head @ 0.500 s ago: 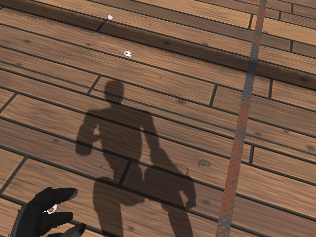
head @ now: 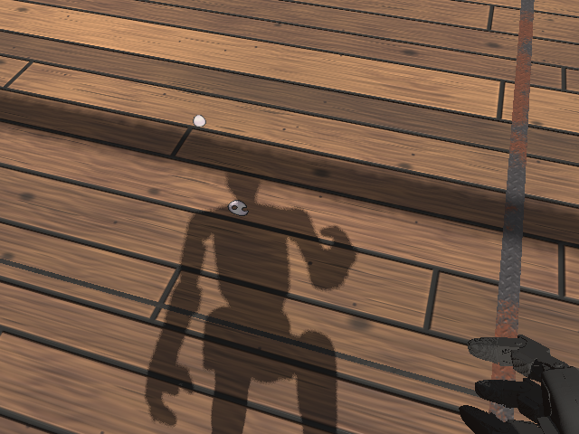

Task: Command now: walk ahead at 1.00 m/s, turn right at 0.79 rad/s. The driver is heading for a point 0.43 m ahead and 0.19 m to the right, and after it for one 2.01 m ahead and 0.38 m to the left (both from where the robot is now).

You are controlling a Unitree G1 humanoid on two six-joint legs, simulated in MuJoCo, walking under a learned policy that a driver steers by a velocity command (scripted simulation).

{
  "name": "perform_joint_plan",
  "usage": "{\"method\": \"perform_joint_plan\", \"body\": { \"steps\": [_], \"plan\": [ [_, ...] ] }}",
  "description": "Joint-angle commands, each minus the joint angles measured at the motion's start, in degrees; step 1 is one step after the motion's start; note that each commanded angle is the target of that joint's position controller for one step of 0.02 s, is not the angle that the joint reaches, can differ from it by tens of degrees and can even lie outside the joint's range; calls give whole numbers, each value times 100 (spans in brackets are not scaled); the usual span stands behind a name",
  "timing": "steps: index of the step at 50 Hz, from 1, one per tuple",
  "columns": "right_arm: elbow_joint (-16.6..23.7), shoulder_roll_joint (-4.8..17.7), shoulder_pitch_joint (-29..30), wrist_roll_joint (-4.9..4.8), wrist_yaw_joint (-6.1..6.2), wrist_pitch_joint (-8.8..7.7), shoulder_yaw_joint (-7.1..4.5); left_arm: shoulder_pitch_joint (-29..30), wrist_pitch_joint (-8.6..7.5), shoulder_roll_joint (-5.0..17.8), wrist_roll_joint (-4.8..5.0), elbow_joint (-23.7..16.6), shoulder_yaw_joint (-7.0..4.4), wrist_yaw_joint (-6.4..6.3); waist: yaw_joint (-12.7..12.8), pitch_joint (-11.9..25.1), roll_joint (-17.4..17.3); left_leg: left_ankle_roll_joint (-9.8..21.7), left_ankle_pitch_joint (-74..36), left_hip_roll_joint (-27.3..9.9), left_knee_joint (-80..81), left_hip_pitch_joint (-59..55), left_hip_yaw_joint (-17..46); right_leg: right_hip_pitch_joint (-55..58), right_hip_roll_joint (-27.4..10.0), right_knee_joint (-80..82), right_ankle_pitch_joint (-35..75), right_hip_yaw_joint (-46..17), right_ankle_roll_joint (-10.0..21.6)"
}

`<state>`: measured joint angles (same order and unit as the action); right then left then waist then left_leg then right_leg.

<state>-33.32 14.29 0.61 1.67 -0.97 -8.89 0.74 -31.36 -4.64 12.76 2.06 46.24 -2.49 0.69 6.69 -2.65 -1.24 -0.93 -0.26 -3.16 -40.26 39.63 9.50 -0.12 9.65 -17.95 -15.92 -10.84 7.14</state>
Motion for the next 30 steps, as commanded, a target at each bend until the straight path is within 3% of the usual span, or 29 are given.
{"method": "perform_joint_plan", "body": {
  "steps": [1,3,4,5,6,7,8,9,10,11,12,13,15,16,18,21,24,26,27,28,29,30],
  "plan": [
    [558,459,609,-116,25,-78,-206,368,-93,1034,104,-401,-286,-90,-205,-291,456,-171,-1305,545,921,-2399,-495,-2469,-1002,876,520,-1293,441],
    [644,674,750,-263,74,-73,-325,253,-52,925,142,-293,-277,-111,-211,-223,583,-159,-923,531,1369,-2352,-320,-1627,-1075,443,813,-1475,291],
    [653,828,664,-303,98,-93,-414,238,-11,924,121,-258,-293,-121,-312,-117,646,-102,-549,582,1497,-2431,-334,-1205,-1112,43,1541,-1537,208],
    [606,1023,252,-324,127,-121,-536,309,41,1013,85,-259,-329,-121,-604,211,718,-3,-170,635,1511,-2856,-419,-897,-1071,-659,2652,-1489,78],
    [482,1185,-712,-363,164,-117,-644,560,99,1149,-31,-358,-354,-98,-1202,914,822,174,106,386,1264,-3877,-369,-951,-982,-1816,3365,-1299,-109],
    [255,1409,-2302,-375,252,-20,-722,842,127,858,-265,-607,-245,-79,-1871,2055,637,494,1198,-511,599,-5745,341,-1871,-864,-3660,2769,-1021,-226],
    [-30,1903,-2740,-189,148,17,-777,-379,55,-106,-7,-771,77,-38,-1141,3285,-2171,1654,2899,-2304,1431,-7829,3750,-3893,-203,-5883,-1600,-390,-478],
    [-64,1398,-2714,-235,76,68,-740,-151,92,407,256,-735,89,-119,-1322,3024,-2198,1575,4854,-2254,2058,-7531,4674,-4731,-867,-6656,-1289,-121,-462],
    [-19,931,-2361,-249,127,137,-660,682,114,838,192,-795,-18,-160,-1531,1871,-1410,1223,4388,-1847,2208,-6675,3522,-5093,-1078,-6633,-800,158,-434],
    [-132,828,-2098,-175,143,201,-614,1226,121,944,47,-895,-58,-155,-1458,1083,-399,1038,3038,-1617,2236,-5700,2513,-4998,-1281,-6426,-456,354,-447],
    [-253,765,-1964,-79,136,236,-591,1648,112,882,-80,-1039,-71,-107,-1335,541,-47,997,2004,-1412,2339,-4860,1809,-4808,-1460,-6154,-288,417,-430],
    [-356,653,-1810,9,144,224,-546,1680,157,728,-42,-1135,-79,-43,-1087,269,-128,982,1606,-1262,2498,-4247,1301,-4561,-1660,-6009,-186,386,-414],
    [-535,419,-1585,-114,92,198,-504,1689,304,452,101,-1296,-20,17,-830,49,-376,976,1240,-1202,2743,-3705,596,-4542,-1933,-5853,-310,438,-407],
    [-610,426,-1488,-188,77,189,-511,1758,361,379,92,-1384,13,39,-729,-78,-351,972,994,-1237,2858,-3484,305,-4641,-2033,-5770,-270,465,-422],
    [-662,663,-1237,-199,92,161,-564,1895,373,397,4,-1525,63,85,-557,-301,-236,973,435,-1242,3113,-3117,-326,-4722,-2116,-5397,311,491,-524],
    [-876,955,-1622,-188,74,79,-591,2464,235,416,-90,-1629,151,162,-679,-580,294,951,302,-852,3579,-2605,-1044,-3957,-1758,-3744,1588,687,-437],
    [-1186,1330,-2289,-353,39,162,-622,3327,47,527,-87,-1863,170,302,-844,-890,470,1111,-422,-1044,3921,-3153,-1032,-3501,-1414,-2285,1840,1152,-254],
    [-1299,1609,-2475,-352,48,251,-627,3417,-39,792,-104,-1942,61,347,-667,-602,153,1063,-2689,-1199,3330,-3946,-1027,-3061,-1068,-1832,1463,1386,-166],
    [-1383,1735,-2565,-297,69,306,-620,3012,-22,1042,-102,-1889,-62,307,-354,-146,-175,990,-3997,-1266,2636,-4270,-1013,-2454,-898,-1819,1134,1399,-87],
    [-1456,1823,-2539,-242,87,371,-600,2055,17,1330,-78,-1697,-224,227,251,492,-493,893,-4841,-1184,1489,-4088,-1075,-1146,-729,-1721,965,1449,36],
    [-1420,1738,-2391,-213,111,366,-527,845,96,1592,-85,-1406,-379,95,968,1091,-577,652,-4176,-903,-164,-2806,-1127,834,-1039,-1886,1018,1150,68],
    [-1198,670,-3039,-142,72,304,-272,243,113,2215,-250,-1193,-489,-23,476,2178,899,385,623,-11,-2699,-805,-1022,3018,-2630,-1836,-500,-1127,365]
  ]
}}
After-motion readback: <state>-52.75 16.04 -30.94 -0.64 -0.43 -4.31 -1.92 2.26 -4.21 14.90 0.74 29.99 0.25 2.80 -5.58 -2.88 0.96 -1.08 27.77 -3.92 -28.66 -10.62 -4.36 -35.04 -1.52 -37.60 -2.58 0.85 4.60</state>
